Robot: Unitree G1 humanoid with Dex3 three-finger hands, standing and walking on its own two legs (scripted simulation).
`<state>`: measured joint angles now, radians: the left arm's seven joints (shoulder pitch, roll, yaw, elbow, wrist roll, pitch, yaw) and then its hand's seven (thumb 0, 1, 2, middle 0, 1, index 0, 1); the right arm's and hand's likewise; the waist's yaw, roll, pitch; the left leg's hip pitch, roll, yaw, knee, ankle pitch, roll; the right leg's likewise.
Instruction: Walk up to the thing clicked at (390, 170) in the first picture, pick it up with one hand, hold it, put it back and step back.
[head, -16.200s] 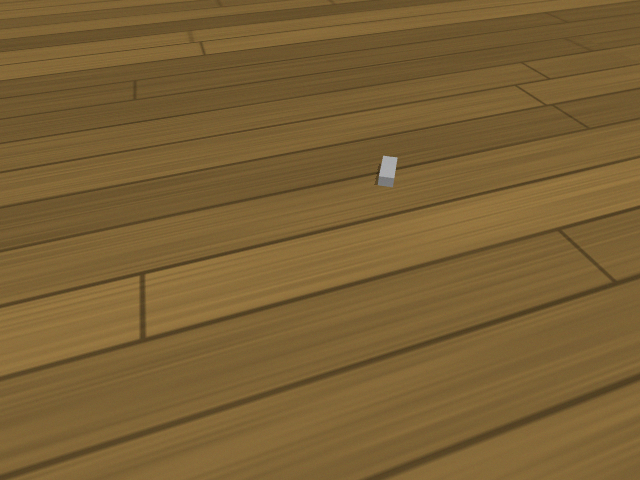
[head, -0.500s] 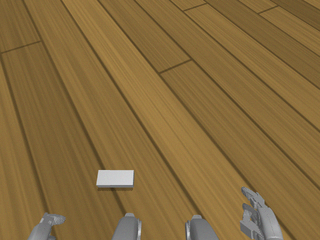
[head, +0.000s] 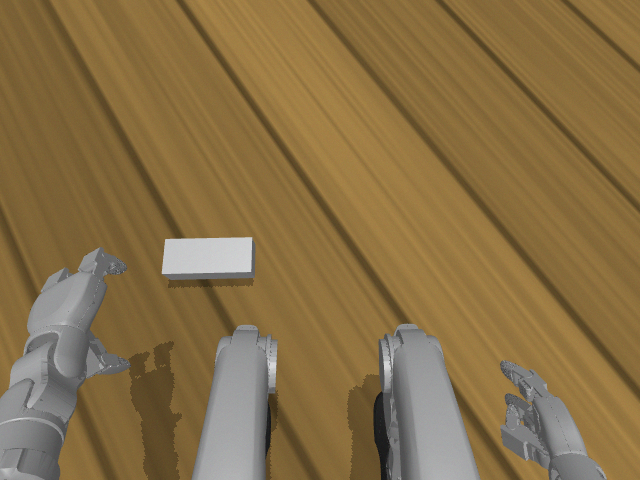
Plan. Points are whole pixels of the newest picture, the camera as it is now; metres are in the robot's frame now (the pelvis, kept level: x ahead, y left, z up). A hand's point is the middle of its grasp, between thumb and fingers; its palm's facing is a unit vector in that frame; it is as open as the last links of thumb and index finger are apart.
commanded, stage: rise first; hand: left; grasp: from above
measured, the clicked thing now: (210, 258) +0.49 +0.25 -0.44
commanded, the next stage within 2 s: approach in 1.30 s
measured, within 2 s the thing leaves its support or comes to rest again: neither
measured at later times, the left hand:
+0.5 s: hand (135, 290) +0.38 +0.32 -0.25, palm faces -0.45 -0.12 -0.88, open 14.2 cm
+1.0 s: hand (153, 271) +0.42 +0.31 -0.29, palm faces -0.45 -0.04 -0.89, open 14.1 cm
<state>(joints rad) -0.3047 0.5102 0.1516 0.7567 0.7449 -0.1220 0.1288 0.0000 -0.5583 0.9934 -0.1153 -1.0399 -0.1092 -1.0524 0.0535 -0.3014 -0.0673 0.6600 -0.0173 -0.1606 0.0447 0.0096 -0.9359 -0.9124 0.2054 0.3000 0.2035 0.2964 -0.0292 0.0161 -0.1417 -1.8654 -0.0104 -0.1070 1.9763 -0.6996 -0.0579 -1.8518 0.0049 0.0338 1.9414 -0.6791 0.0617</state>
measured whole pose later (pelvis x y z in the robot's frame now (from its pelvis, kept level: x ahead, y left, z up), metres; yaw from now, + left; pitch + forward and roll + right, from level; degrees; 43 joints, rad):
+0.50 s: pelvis -0.03 +0.02 -0.10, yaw -3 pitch +32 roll -8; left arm -0.69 0.68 0.13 1.20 1.17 -0.30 0.29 0.00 -0.55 1.05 -0.08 -0.97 -0.07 -0.99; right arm 0.15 -0.28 -0.02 0.75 -0.08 -0.04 0.10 0.01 -0.90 -0.90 0.21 0.30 0.20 0.30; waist -0.13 0.00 -0.11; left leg -2.18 -0.05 -0.15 2.29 -0.66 -0.04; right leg -2.12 0.02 0.02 2.19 -0.64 0.05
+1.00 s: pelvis -0.01 +0.02 -0.12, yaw -4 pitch +34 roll -9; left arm -0.83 0.73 0.14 1.39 1.33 -0.30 0.43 0.00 -0.51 0.99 -0.09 -0.99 -0.10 -0.99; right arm 0.13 -0.25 0.01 0.77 -0.14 -0.04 0.15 0.00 -0.91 -0.90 0.21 0.30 0.21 0.30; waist -0.19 -0.01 -0.09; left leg -2.27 -0.05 -0.15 2.38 -0.70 -0.02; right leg -2.20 0.02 0.02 2.28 -0.68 0.07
